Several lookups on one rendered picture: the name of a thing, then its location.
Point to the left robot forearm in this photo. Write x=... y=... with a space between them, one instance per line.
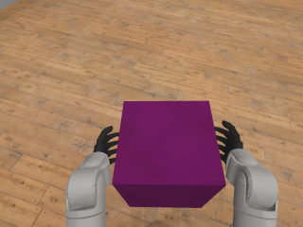
x=85 y=202

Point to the right robot hand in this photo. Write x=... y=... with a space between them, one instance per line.
x=232 y=140

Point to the left robot hand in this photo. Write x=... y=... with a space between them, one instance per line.
x=102 y=144

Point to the carton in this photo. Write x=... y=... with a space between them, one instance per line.
x=167 y=154

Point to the right robot forearm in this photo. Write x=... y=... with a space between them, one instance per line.
x=255 y=190

